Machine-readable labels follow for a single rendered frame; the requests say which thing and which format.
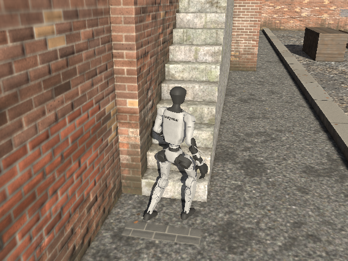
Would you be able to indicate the robot right upper arm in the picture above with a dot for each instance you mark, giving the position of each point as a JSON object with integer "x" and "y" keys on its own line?
{"x": 190, "y": 121}

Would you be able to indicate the robot left upper arm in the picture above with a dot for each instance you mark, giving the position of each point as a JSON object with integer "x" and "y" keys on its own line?
{"x": 159, "y": 119}

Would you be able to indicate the robot right forearm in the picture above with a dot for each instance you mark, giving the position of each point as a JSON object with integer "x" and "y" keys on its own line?
{"x": 195, "y": 154}

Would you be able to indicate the robot left forearm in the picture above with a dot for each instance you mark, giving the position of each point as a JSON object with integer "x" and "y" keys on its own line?
{"x": 160, "y": 134}

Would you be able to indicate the right robot shin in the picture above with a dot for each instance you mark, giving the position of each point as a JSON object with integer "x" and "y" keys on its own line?
{"x": 189, "y": 195}

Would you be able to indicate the right robot hand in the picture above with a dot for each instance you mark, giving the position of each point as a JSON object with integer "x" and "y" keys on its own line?
{"x": 203, "y": 170}

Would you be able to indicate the right robot thigh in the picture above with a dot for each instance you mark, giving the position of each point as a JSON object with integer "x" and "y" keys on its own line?
{"x": 188, "y": 164}

